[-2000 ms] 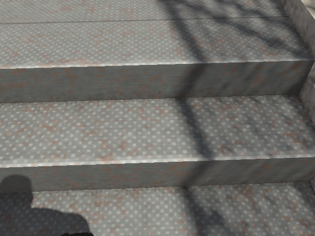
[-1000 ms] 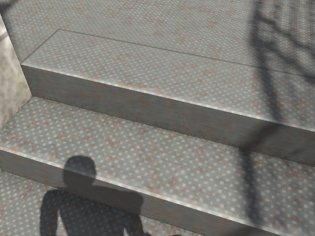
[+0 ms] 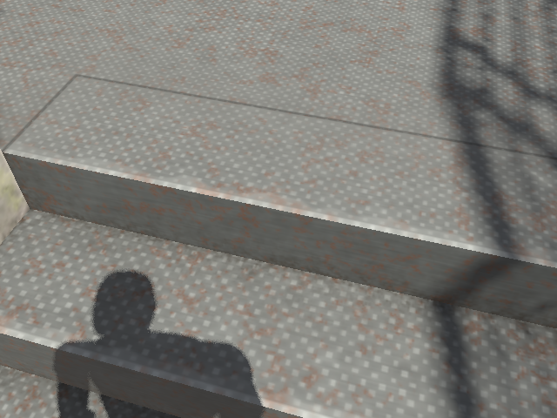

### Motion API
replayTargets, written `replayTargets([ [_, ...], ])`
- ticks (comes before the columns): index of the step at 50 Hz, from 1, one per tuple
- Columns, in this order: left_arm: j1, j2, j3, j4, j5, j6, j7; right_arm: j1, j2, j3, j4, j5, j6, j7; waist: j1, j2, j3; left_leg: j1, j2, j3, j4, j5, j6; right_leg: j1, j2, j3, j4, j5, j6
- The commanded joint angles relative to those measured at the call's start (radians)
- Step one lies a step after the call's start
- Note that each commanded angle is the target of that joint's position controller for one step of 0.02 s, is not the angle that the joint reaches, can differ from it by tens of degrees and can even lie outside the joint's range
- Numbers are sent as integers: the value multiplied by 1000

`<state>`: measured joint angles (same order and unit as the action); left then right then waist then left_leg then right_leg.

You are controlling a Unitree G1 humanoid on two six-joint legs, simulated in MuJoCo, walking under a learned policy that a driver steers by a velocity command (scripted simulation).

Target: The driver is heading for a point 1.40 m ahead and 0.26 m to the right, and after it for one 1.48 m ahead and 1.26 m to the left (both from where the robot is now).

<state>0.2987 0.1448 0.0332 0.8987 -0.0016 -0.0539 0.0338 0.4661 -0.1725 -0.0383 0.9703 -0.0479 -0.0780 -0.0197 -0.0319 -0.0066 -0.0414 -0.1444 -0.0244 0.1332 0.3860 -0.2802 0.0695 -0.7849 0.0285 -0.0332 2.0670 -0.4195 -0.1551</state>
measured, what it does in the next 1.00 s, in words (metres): climbs: right foot 0.17 m higher, then left foot 0.17 m higher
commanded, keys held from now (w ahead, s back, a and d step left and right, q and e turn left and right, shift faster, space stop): w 0.66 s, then w+e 0.34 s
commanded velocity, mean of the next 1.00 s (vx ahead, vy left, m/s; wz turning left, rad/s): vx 0.48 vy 0.00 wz -0.10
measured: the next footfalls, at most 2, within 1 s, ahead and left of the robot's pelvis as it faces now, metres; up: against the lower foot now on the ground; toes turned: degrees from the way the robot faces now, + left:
right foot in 0.22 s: +0.24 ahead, -0.08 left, +0.17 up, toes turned -5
left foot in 0.68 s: +0.57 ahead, +0.06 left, +0.35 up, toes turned +7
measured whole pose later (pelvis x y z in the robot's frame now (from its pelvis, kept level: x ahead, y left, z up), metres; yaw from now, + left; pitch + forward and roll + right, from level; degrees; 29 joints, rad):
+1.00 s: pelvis +0.56 +0.00 +0.33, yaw -7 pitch +2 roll +0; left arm 0.10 0.07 0.02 0.67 0.01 -0.04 0.03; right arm 0.49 -0.17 -0.03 1.10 -0.04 -0.14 0.03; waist 0.01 -0.02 -0.07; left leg -0.20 0.00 0.25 0.53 -0.37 0.08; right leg -1.25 0.05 0.09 2.18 -0.16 -0.18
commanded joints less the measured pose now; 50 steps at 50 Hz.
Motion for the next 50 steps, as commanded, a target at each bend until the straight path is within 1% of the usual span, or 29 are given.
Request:
replayTargets([
  [1,-281,-120,-64,-274,5,-14,-12,130,-15,25,107,4,-18,20,38,4,150,135,345,-274,-208,-132,76,-673,-12,107,353,-105,-68],
  [3,-339,-122,-97,-342,-8,20,-19,35,-12,53,120,25,-27,37,112,19,225,-188,257,-136,-335,-232,25,-528,-39,-8,79,-48,-53],
  [5,-383,-77,-115,-389,-23,52,-20,19,-21,67,138,52,-39,15,108,72,260,-424,193,-71,-525,167,95,-229,-72,-166,-268,41,-16],
  [7,-257,-48,-108,-309,-40,42,-21,-30,-73,66,98,105,-42,-14,157,50,78,-436,180,41,-442,1078,144,289,-22,-239,-536,96,-14],
  [8,-186,-20,-98,-270,-40,46,-11,34,-161,42,102,132,-55,-22,164,84,-34,-259,211,21,-307,1532,152,372,24,-239,-641,55,-16],
  [10,35,37,-71,-205,-6,43,-1,48,-289,-18,98,115,-61,-12,260,209,-243,150,308,-37,108,1928,144,383,68,-149,-872,-108,-27],
  [11,65,97,-51,-189,22,22,-14,44,-292,-38,65,90,-64,11,262,183,-303,156,277,-47,373,1786,138,484,80,-48,-1081,-148,-48],
  [12,143,217,-5,-131,54,17,-13,43,-170,-26,-6,62,-84,45,228,-26,-319,-156,140,-77,768,1219,96,657,-155,447,-1347,-225,-157],
  [13,117,292,46,-81,20,45,6,-91,-105,-39,-55,22,-80,79,218,-247,-270,-470,-102,-178,1334,270,48,650,-275,976,-1829,-258,-241],
  [14,-37,249,49,-75,7,23,-5,-89,-38,-30,-130,-16,-73,80,101,-94,-175,-625,-66,-352,1615,261,48,553,-324,921,-1847,-396,-180],
  [16,-75,99,22,34,30,-17,-36,-213,45,3,-235,-8,-47,54,6,51,109,-841,-30,-298,1737,260,85,319,-285,595,-1720,-318,-76],
  [19,19,-47,-23,149,38,-41,-52,-199,144,53,-262,21,5,23,-59,44,173,-1013,-40,-327,1783,143,107,307,-198,251,-1704,-13,13],
  [22,18,7,-32,146,25,-87,-63,-314,116,64,-314,27,26,15,-68,60,200,-999,-31,-216,1561,150,88,220,-164,112,-1810,143,34],
  [24,135,83,-23,175,9,-108,-57,-393,118,70,-362,26,36,-13,-36,-2,160,-1120,-15,-130,1722,59,81,354,-205,127,-1872,322,8],
  [26,261,91,-24,218,3,-105,-51,-485,125,82,-414,21,34,-25,-1,-37,143,-1320,33,-106,1730,-66,103,602,-216,123,-1869,329,9],
  [28,393,45,-33,257,-11,-77,-21,-663,133,110,-521,17,34,-6,72,-74,128,-1295,98,8,1522,-134,105,702,-190,116,-1964,374,9],
  [29,393,61,-28,225,-7,-60,-9,-683,88,106,-522,22,39,17,104,-43,91,-1169,78,98,1359,-128,73,701,-165,74,-2037,537,-22],
  [30,405,60,-21,225,-13,-50,11,-713,128,121,-546,22,43,31,114,-70,53,-966,104,78,1176,-142,79,698,-184,56,-2099,691,-36],
  [31,338,48,-29,183,-31,-47,20,-654,116,118,-510,52,45,44,74,-10,3,-674,40,172,933,-124,74,621,-146,-13,-2067,1048,-24],
  [33,355,206,4,137,-24,-87,25,-402,83,86,-410,79,59,27,-35,-129,-273,-285,-99,164,905,-109,97,733,-263,-8,-1784,2030,-32],
  [34,306,293,35,112,-29,-107,6,-232,16,59,-376,73,58,23,-126,-226,-317,-235,-80,68,692,-134,119,860,-304,39,-1589,2046,-31],
  [35,243,276,42,86,-17,-127,-16,-135,-67,29,-343,37,47,15,-184,-219,-358,-91,-19,-94,600,-139,170,786,-294,60,-1352,1822,-21],
  [36,338,171,22,53,-50,-144,-45,-39,-129,0,-297,-5,42,-2,-173,-13,-439,171,252,-601,397,-309,289,424,-154,64,-1000,1395,13],
  [37,199,175,54,22,-9,-146,-76,-7,-208,-45,-243,-5,76,-8,-205,138,-436,131,334,-1062,-42,-425,332,284,65,122,-524,374,34],
  [39,77,31,35,-123,48,-114,-60,-246,-138,-38,-179,49,36,18,-14,-54,-139,-157,373,-917,-95,-520,238,31,-10,175,-63,387,53],
  [41,19,-40,15,-180,33,-82,-30,-165,50,2,-33,11,1,10,43,-113,76,-260,309,-532,-13,-216,162,-157,-35,156,18,331,8],
  [42,58,-94,-7,-172,28,-62,-28,-150,103,14,6,-1,-9,13,87,-108,88,-277,284,-428,-13,-88,113,-198,-28,183,83,339,-7],
  [47,-56,-150,-37,-224,-5,18,-21,-71,31,19,60,-2,-78,48,102,23,117,-244,262,-110,-101,165,16,-434,34,122,161,293,-21],
  [50,-266,-138,-50,-318,16,32,12,10,-20,22,95,20,-93,58,77,63,161,-142,241,-50,-170,153,-8,-620,19,73,193,192,-37],
])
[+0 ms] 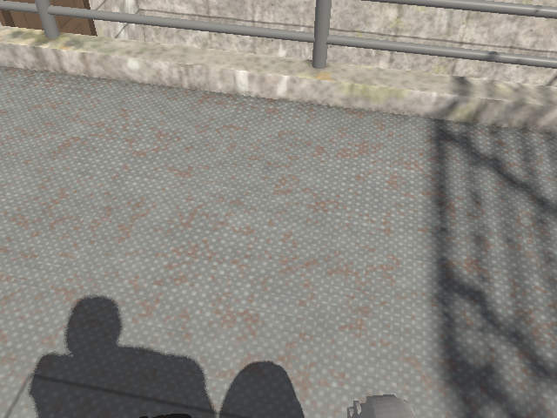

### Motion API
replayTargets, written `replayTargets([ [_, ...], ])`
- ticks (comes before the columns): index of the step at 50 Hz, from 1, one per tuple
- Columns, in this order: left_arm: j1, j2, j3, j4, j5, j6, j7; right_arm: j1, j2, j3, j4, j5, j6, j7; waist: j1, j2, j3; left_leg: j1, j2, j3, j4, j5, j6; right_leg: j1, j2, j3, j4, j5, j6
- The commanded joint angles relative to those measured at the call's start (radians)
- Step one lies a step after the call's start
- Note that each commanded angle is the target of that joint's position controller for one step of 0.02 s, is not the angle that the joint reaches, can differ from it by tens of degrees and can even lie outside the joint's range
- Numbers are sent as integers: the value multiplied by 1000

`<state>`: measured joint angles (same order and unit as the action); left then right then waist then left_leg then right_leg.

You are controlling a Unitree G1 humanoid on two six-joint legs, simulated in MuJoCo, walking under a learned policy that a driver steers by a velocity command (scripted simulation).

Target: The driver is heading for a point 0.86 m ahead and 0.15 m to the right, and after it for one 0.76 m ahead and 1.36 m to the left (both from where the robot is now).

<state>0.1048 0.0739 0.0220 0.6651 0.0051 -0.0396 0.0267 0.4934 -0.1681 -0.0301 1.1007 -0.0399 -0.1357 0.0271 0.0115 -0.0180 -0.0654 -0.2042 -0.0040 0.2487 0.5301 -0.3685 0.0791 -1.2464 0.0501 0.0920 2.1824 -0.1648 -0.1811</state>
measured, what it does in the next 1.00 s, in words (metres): climbs, turning right: right foot 0.17 m higher, then left foot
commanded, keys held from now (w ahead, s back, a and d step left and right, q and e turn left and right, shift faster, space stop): w+e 0.40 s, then w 0.60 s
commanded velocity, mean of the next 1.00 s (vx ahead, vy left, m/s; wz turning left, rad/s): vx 0.50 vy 0.00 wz -0.33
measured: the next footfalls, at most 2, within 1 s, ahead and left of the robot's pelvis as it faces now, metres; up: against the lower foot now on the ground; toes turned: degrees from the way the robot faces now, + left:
right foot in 0.22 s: +0.29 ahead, -0.08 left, +0.17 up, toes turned -12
left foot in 0.76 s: +0.67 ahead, -0.05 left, +0.17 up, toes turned -17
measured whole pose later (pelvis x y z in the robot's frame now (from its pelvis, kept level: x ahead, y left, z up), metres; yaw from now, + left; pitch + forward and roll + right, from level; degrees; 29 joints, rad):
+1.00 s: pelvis +0.62 -0.10 +0.19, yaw -20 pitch +2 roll +1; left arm 0.22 0.23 0.04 0.70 0.05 -0.05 -0.03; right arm 0.40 -0.23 -0.04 0.81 -0.01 -0.10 0.01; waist -0.01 -0.05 -0.03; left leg -0.17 -0.07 0.07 0.32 -0.19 0.09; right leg -0.62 -0.04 0.04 1.14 -0.25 -0.03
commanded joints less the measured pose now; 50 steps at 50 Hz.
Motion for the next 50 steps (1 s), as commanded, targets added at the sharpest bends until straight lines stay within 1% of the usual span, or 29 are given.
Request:
replayTargets([
  [1,-143,-60,-51,-129,15,21,15,11,-3,20,-28,19,-27,11,39,52,201,-105,187,-126,-337,218,-57,-123,-32,-73,-104,-52,-9],
  [3,-214,-38,-56,-170,6,35,1,74,-22,20,-21,25,-22,-25,27,95,164,-49,192,-105,-406,346,-37,-50,-60,-131,-276,-55,3],
  [4,-222,-12,-56,-170,-2,46,-12,122,-78,7,-23,25,-17,-44,-2,126,122,27,219,-85,-502,487,7,4,-69,-253,-352,-128,7],
  [5,-265,-31,-59,-175,-3,49,-19,141,-91,6,-22,40,-7,-66,-7,123,90,157,238,-71,-510,639,26,13,-107,-250,-388,-208,-11],
  [7,-207,-23,-62,-124,-28,50,-35,127,-83,13,-70,66,8,-88,15,68,65,183,214,50,-409,1281,10,280,-57,-401,-688,-305,-46],
  [8,-177,-10,-62,-122,-41,56,-29,154,-126,5,-88,71,14,-100,28,138,-5,194,252,35,-327,1634,28,454,1,-442,-815,-370,-42],
  [10,40,71,-21,-63,-7,65,-29,100,-223,-24,-150,66,31,-99,113,289,-138,326,319,4,23,1962,54,639,89,-380,-981,-472,-69],
  [11,166,137,5,-37,10,49,-35,40,-258,-36,-203,68,26,-73,166,296,-229,251,312,-2,280,1783,51,866,96,-229,-1159,-415,-91],
  [12,217,261,49,-14,3,43,-28,-7,-216,-32,-298,55,3,-41,162,94,-271,-160,190,-22,647,1266,1,1113,-57,257,-1380,-650,-165],
  [13,150,334,86,-33,-8,68,-10,-164,-194,-50,-375,27,-18,13,166,-115,-278,-474,-93,-169,1144,242,-64,1141,-201,874,-1792,-798,-284],
  [14,70,329,95,-36,4,53,-12,-148,-119,-46,-431,-2,-35,23,75,-32,-257,-597,-10,-377,1377,287,-45,1139,-260,883,-1894,-642,-221],
  [16,97,231,74,67,21,4,-15,-209,-32,-21,-496,18,-17,-17,-2,121,4,-695,21,-332,1482,258,-27,872,-236,678,-1824,-432,-161],
  [17,101,175,61,113,31,-22,-16,-233,12,-1,-528,8,-2,-36,-48,150,82,-750,39,-334,1503,219,-13,790,-198,540,-1765,-260,-134],
  [19,107,142,49,164,32,-46,-29,-171,59,28,-527,-8,51,-55,-125,120,126,-772,69,-340,1419,193,1,716,-107,266,-1717,-111,-59],
  [21,58,186,53,139,17,-61,-38,-199,2,28,-539,-16,85,-58,-149,96,164,-666,102,-311,1028,205,-27,603,-43,122,-1789,-144,-26],
  [24,213,242,61,154,-4,-84,-29,-299,-86,6,-533,-16,84,-29,-42,19,90,-609,113,-209,685,353,-42,794,-49,106,-1867,252,-12],
  [28,382,284,79,155,5,-75,-15,-489,-51,21,-550,0,72,4,92,-45,48,-605,78,-164,296,420,-33,1186,-96,133,-1945,483,39],
  [32,391,278,69,145,14,-71,-9,-568,-87,17,-567,16,66,10,95,-87,54,-537,32,-157,93,367,-20,1380,-136,115,-1931,641,31],
  [34,363,303,70,139,15,-76,-6,-510,-118,0,-546,18,66,6,53,-90,33,-342,-26,-139,30,338,8,1361,-152,93,-1867,870,53],
  [36,350,333,75,144,28,-77,0,-338,-169,-28,-494,19,68,-16,-30,-111,-19,-177,-67,-154,-33,251,37,1390,-166,95,-1664,1038,80],
  [37,319,337,76,136,23,-77,-1,-202,-187,-40,-458,13,61,-31,-105,-94,-68,3,-26,-194,-88,315,64,1306,-153,81,-1498,959,85],
  [38,300,294,61,102,20,-81,-4,-52,-237,-56,-433,-9,55,-49,-163,-24,-169,254,123,-320,-26,276,108,1114,-114,63,-1257,649,70],
  [39,464,185,37,79,-37,-73,-10,-46,-305,-72,-432,-35,50,-42,-62,288,-297,553,439,-818,-45,351,298,731,73,-37,-834,-251,137],
  [40,441,269,51,89,0,-69,-3,-82,-233,-64,-439,12,60,-21,-66,157,-300,460,410,-989,-189,273,304,672,61,26,-745,-284,122],
  [41,329,269,53,60,3,-66,-6,-180,-189,-51,-447,19,60,-23,-32,81,-128,311,371,-822,-231,205,275,625,16,38,-762,-181,128],
  [42,261,272,49,39,10,-67,-14,-203,-147,-42,-444,17,52,-20,-34,0,-53,215,337,-703,-248,272,251,615,-11,26,-805,-158,127],
  [44,246,242,43,15,27,-43,-38,-182,-137,-33,-405,23,37,-27,8,17,8,86,247,-551,-292,351,186,642,-49,9,-879,-139,138],
  [47,259,218,34,18,46,-16,-53,-126,-150,-31,-362,31,15,-24,28,80,35,47,208,-454,-342,443,165,618,-78,-39,-960,-122,156],
  [50,137,207,23,-22,47,-11,-62,-87,-157,-29,-336,32,17,-17,13,106,110,8,164,-374,-395,455,144,550,-126,-86,-1122,-2,163],
])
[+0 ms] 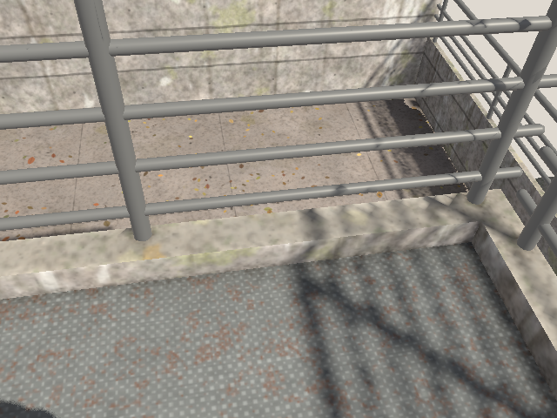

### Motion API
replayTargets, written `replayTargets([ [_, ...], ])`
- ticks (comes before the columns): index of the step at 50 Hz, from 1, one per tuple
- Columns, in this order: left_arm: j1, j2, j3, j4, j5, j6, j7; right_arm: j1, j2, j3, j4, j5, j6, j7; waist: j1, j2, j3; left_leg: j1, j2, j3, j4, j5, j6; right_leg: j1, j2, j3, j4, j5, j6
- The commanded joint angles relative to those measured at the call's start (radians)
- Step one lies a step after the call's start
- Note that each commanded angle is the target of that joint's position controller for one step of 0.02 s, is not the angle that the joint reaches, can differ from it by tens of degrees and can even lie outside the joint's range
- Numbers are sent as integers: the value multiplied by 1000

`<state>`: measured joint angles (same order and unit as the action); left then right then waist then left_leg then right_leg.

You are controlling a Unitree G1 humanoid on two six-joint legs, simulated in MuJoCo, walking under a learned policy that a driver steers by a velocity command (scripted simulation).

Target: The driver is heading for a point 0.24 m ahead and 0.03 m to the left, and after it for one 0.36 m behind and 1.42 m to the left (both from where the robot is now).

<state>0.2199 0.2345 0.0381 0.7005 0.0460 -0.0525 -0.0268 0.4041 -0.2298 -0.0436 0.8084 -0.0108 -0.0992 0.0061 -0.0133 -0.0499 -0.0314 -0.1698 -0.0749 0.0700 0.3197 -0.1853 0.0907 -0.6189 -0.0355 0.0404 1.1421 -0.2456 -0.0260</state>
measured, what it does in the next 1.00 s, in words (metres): walks ahead, turning left: right foot, then left foot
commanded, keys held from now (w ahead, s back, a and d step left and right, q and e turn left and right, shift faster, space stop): q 0.38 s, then w+q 0.62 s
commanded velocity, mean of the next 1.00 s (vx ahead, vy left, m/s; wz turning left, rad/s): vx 0.32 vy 0.00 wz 0.45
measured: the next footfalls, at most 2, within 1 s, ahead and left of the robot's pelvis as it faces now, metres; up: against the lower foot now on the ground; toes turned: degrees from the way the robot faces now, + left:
right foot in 0.24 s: +0.29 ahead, -0.11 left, +0.00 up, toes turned +6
left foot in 0.68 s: +0.17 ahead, +0.11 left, +0.00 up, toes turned +22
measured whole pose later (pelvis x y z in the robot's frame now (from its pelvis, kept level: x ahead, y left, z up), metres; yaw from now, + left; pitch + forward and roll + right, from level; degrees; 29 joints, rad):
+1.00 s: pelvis +0.25 +0.06 +0.00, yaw +30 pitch +3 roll -1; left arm 0.11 0.28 0.06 0.72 0.04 -0.02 -0.05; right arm 0.50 -0.25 -0.06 0.84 0.00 -0.04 0.02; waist -0.08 -0.04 -0.03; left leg -0.04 -0.08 -0.15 0.24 -0.24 0.08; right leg -0.62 -0.04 0.01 0.82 -0.12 0.04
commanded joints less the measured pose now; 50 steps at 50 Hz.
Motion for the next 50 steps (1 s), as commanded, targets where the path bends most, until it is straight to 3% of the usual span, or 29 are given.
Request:
replayTargets([
  [1,-16,36,1,-65,3,-1,-8,3,-86,-11,-40,4,-16,7,31,138,93,-51,209,-165,-174,376,123,-50,-42,-50,-177,127,11],
  [4,-89,-13,-20,-68,-12,-12,-4,56,-116,-19,-12,10,-13,3,-1,136,71,-41,189,-122,-103,695,88,83,12,-87,-414,222,23],
  [7,-142,15,-13,-80,-12,-22,19,63,-135,-21,7,18,-10,-14,-19,137,39,60,210,-168,-15,738,69,121,53,-71,-521,265,18],
  [9,-104,50,-2,-70,-13,-29,32,30,-157,-29,1,17,-5,-20,3,153,14,90,209,-201,67,712,57,193,68,-43,-590,232,-1],
  [11,55,96,14,-19,-2,-51,45,-12,-174,-41,-17,27,0,-19,76,115,-44,50,149,-197,264,617,10,410,51,-21,-733,347,-34],
  [12,148,154,22,-14,25,-64,55,-7,-127,-31,-62,34,4,-15,100,15,-176,-80,104,-164,493,290,-14,641,-140,108,-661,680,-82],
  [13,180,210,33,-35,21,-56,52,141,-12,-14,-77,53,17,-27,30,-190,-314,-292,-24,-90,779,-464,-39,859,-453,367,-580,1193,-207],
  [14,162,187,41,-40,-29,-37,52,166,-86,-29,-50,35,45,-36,43,-177,-366,-366,-9,-106,900,-513,-33,824,-460,438,-635,1091,-274],
  [15,93,119,26,-59,-32,-29,58,85,-113,-38,-45,0,66,-33,27,-58,-271,-394,31,-123,934,-417,-43,714,-388,359,-699,834,-250],
  [16,23,69,10,-56,-35,-23,67,16,-110,-40,-59,-18,80,-23,1,-36,-161,-415,61,-118,898,-349,-64,607,-321,267,-754,640,-205],
  [18,-7,81,12,-47,-39,-17,81,-2,-98,-41,-58,-34,108,-6,-26,-82,-74,-348,90,-100,871,-273,-99,439,-261,146,-853,497,-178],
  [20,-28,100,19,-43,-26,-23,79,0,-107,-45,-59,-35,131,-4,-45,-66,-80,-306,99,-85,862,-219,-100,370,-250,100,-910,293,-178],
  [21,-35,85,15,-53,-17,-15,67,8,-106,-50,-58,-25,139,1,-46,-88,-85,-311,103,-85,847,-194,-97,358,-237,80,-925,165,-175],
  [23,-23,106,25,-45,-13,-13,57,-41,-109,-49,-83,-25,150,20,-34,-116,-49,-337,128,-71,770,-150,-89,326,-247,61,-996,-95,-173],
  [26,-15,155,44,-34,-12,-10,50,-115,-106,-42,-113,-28,147,47,-16,-97,-23,-285,135,-43,602,-128,-72,291,-263,20,-1034,-235,-156],
  [29,-26,201,64,-28,-11,-2,43,-127,-125,-43,-122,-27,135,70,-9,-101,-37,-155,106,6,452,-175,-42,249,-264,-40,-1023,-322,-128],
  [31,-40,209,67,-28,-17,18,41,-90,-139,-47,-119,-17,129,82,-31,-92,-34,-56,88,36,366,-232,-12,214,-279,-49,-1014,-405,-107],
  [32,-60,206,66,-28,-26,27,39,-45,-130,-45,-101,-16,126,80,-59,-62,-9,12,79,51,276,-211,8,173,-273,-75,-975,-430,-87],
  [33,-60,182,62,-20,-30,40,40,24,-121,-44,-66,-23,118,68,-81,10,31,59,47,52,174,-266,25,133,-227,-135,-859,-470,-48],
  [34,-51,131,51,-16,-25,48,33,120,-141,-48,-20,-26,110,49,-92,183,66,101,106,-92,20,-394,53,71,-144,-211,-595,-491,-24],
  [35,-63,18,18,-47,-26,59,25,97,-231,-62,-53,-35,106,34,-79,382,129,111,349,-542,-121,-686,130,-185,-14,-240,-263,-397,30],
  [36,-186,84,28,-104,-6,43,16,5,-277,-70,-108,-25,106,4,-87,260,200,-3,427,-760,-282,-810,193,-290,-16,-60,-207,-205,45],
  [37,-172,140,46,-103,-9,21,-1,-34,-275,-72,-107,-23,109,-17,-40,222,200,-44,390,-700,-287,-705,178,-227,-39,-12,-193,-91,46],
  [38,-120,157,51,-72,-7,4,-10,-59,-262,-67,-110,-17,101,-15,-8,202,169,-29,339,-611,-265,-546,148,-182,-33,-15,-208,-23,52],
  [41,-88,133,48,-23,12,-10,-24,-46,-206,-54,-97,8,57,3,-15,130,62,92,251,-443,-212,-191,123,-114,-20,-38,-207,87,48],
  [43,-124,96,37,-43,2,-1,-27,54,-197,-55,-45,19,50,16,-32,124,53,165,243,-422,-187,-83,127,-147,-12,-43,-214,92,45],
  [45,-158,102,34,-62,3,13,-25,103,-171,-46,-24,18,52,20,-40,157,71,202,240,-431,-170,6,124,-195,-4,-39,-219,94,46],
  [48,-214,107,29,-77,6,24,-28,99,-192,-53,-22,15,47,9,-52,158,60,197,223,-420,-131,85,130,-170,3,-31,-315,121,67],
  [50,-256,106,25,-74,-16,22,-24,115,-198,-56,-7,2,34,10,-68,162,82,151,213,-419,-118,67,122,-91,10,-29,-407,136,74],
])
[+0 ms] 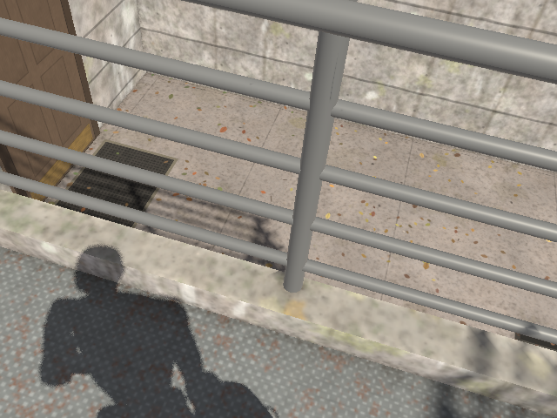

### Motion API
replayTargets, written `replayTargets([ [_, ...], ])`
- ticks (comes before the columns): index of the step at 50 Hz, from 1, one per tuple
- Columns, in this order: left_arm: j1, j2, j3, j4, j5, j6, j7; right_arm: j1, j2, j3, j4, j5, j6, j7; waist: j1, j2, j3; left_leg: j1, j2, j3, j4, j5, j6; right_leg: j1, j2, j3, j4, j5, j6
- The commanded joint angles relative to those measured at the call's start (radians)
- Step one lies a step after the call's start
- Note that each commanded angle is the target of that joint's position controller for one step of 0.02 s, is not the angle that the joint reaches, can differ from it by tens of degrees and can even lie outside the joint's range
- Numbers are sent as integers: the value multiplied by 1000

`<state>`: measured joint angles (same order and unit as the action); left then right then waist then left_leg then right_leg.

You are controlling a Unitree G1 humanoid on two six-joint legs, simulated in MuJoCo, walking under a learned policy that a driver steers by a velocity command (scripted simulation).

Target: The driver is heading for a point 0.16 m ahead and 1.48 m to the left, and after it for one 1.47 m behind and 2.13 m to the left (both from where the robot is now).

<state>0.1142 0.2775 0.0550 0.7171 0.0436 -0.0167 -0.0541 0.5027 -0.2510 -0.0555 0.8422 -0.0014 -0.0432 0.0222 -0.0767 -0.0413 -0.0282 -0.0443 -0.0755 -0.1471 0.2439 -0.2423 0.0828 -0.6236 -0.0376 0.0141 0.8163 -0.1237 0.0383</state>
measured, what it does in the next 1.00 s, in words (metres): walks ahead, turning left: right foot, then left foot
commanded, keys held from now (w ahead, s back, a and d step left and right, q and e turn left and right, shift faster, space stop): w+q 1.00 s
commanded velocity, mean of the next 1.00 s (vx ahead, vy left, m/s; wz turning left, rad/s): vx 0.33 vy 0.10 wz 0.60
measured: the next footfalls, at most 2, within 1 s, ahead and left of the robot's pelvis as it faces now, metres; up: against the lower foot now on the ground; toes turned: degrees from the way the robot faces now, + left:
right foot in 0.12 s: +0.21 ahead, -0.12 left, +0.00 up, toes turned +6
left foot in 0.64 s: +0.21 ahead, +0.25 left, +0.00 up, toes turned +25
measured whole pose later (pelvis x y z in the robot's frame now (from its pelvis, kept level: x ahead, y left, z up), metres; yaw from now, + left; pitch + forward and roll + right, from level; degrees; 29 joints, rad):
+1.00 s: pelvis +0.27 +0.19 +0.00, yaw +35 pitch +1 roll +0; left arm 0.11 0.27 0.06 0.74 0.04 -0.01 -0.02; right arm 0.44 -0.22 -0.04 0.88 0.00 -0.06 0.00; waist -0.07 -0.06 0.01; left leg -0.08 -0.12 -0.16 0.27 -0.21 0.08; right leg -0.65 -0.05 0.04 0.93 -0.12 0.08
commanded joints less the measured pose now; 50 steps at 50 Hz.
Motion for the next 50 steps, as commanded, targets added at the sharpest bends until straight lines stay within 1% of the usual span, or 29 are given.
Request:
replayTargets([
  [1,-114,63,5,-83,-32,-17,22,-8,-194,-50,-24,-5,-13,-12,29,206,105,-16,166,-142,36,368,128,6,35,-9,-146,-43,-7],
  [3,-67,69,-1,-73,-44,-39,49,16,-186,-53,-4,-1,-2,-18,33,189,70,-62,152,-141,138,628,97,196,74,-21,-217,-26,-25],
  [5,35,87,3,-41,-33,-66,69,-54,-181,-49,-24,5,0,-15,87,139,18,-89,113,-162,290,659,65,371,98,-33,-353,17,-54],
  [6,166,132,16,-18,-14,-86,82,-96,-166,-44,-46,14,-10,-16,162,87,-55,-193,45,-132,494,564,40,589,1,38,-392,84,-86],
  [7,337,236,33,-10,9,-93,86,-76,-88,-24,-97,6,-4,-25,187,-120,-263,-341,-12,-19,803,-33,8,841,-354,347,-347,156,-126],
  [8,298,312,56,-4,-15,-61,83,11,-123,-36,-139,5,-1,-23,103,-305,-317,-555,-70,45,906,-407,-6,880,-492,721,-446,141,-210],
  [9,260,231,42,-6,-27,-42,81,8,-160,-39,-93,-30,18,-24,96,-143,-195,-601,18,27,995,-326,-16,789,-448,654,-435,78,-226],
  [11,143,98,8,-20,-27,-28,77,-128,-157,-40,-94,-32,35,3,99,-63,3,-612,81,66,972,-180,-49,545,-308,368,-529,-121,-205],
  [12,143,107,9,8,-33,-24,104,-182,-170,-52,-109,-43,62,20,92,-75,72,-619,71,46,988,-170,-77,496,-314,280,-465,383,-206],
  [13,201,132,17,33,-34,-28,108,-144,-140,-46,-101,-47,76,26,70,-77,35,-588,64,35,1037,-180,-91,484,-320,196,-423,699,-219],
  [14,243,135,23,55,-41,-32,113,-148,-119,-37,-104,-48,87,29,64,-65,-9,-577,61,27,1061,-152,-99,486,-332,153,-418,778,-223],
  [16,213,142,30,61,-37,-30,115,-180,-93,-24,-123,-38,104,28,38,-84,-16,-591,69,27,1069,-67,-114,446,-319,74,-436,608,-208],
  [20,199,150,36,70,-13,-19,114,-300,-87,-18,-166,-45,124,56,41,-118,38,-636,91,37,1007,83,-123,374,-323,4,-487,254,-197],
  [24,187,221,69,63,-4,-31,116,-405,-70,-10,-184,-30,116,74,61,-136,83,-554,142,118,740,134,-126,355,-321,-70,-510,162,-162],
  [26,170,265,94,48,-2,-33,109,-457,-81,-12,-205,-15,104,97,70,-171,53,-424,152,175,614,62,-121,339,-317,-98,-562,-70,-121],
  [28,182,274,107,55,6,-25,100,-492,-91,-14,-211,-9,93,94,94,-189,77,-373,134,234,515,-18,-110,368,-318,-126,-540,-93,-107],
  [29,203,288,118,79,-4,-12,107,-462,-87,-17,-194,-26,94,85,85,-192,96,-372,119,232,411,-59,-93,428,-325,-141,-441,107,-112],
  [31,279,242,110,111,-42,-7,94,-250,-129,-38,-107,-67,78,60,6,-10,-58,-96,32,251,230,6,-36,417,-246,-216,-25,265,-92],
  [32,345,131,79,93,-31,2,73,-181,-230,-57,-87,-66,74,56,31,273,-95,53,199,9,205,228,23,206,-147,-217,263,-359,-51],
  [33,267,90,57,10,-17,32,86,-130,-358,-81,-104,-14,76,59,-36,503,-180,186,355,-356,97,268,219,-134,26,-156,479,-634,-20],
  [34,163,133,57,-6,-14,47,82,-82,-289,-62,-75,14,72,51,-63,372,-115,138,356,-335,57,270,246,-177,-37,-73,543,-600,-46],
  [35,61,111,52,-51,25,22,49,-46,-230,-43,-32,9,47,30,-39,183,-91,100,388,-482,-3,-483,177,-232,-57,39,515,-422,-68],
  [36,22,111,50,-35,18,11,46,-146,-207,-36,-48,-10,47,19,1,129,12,-14,364,-444,-45,-495,127,-215,-78,28,457,-269,-67],
  [39,137,118,45,6,7,-2,21,-268,-154,-23,-72,3,7,1,106,181,18,-119,240,-286,-88,-233,88,-21,-77,39,297,-101,-49],
  [45,-22,89,24,-44,-12,-12,37,-109,-124,-17,-8,8,-23,-13,59,139,87,-54,220,-242,-103,-19,151,-104,-43,24,155,-27,17],
  [46,-61,84,22,-56,-13,-13,40,-87,-132,-21,-8,4,-26,-14,37,127,91,-29,227,-251,-102,8,163,-130,-46,24,130,-13,24],
  [47,-44,105,39,-31,-2,-1,44,-75,-177,-34,-31,-2,-35,-30,19,11,138,46,324,-335,-48,220,148,-236,-43,55,148,13,42],
  [48,-10,90,37,-33,1,2,41,-40,-198,-41,-11,7,-35,-39,38,-1,107,74,339,-340,-22,301,147,-230,-46,68,122,11,49],
  [50,-50,80,37,-56,-10,6,33,-12,-185,-40,-4,6,-38,-42,19,79,88,94,304,-305,-6,323,133,-222,-29,56,107,18,49],
])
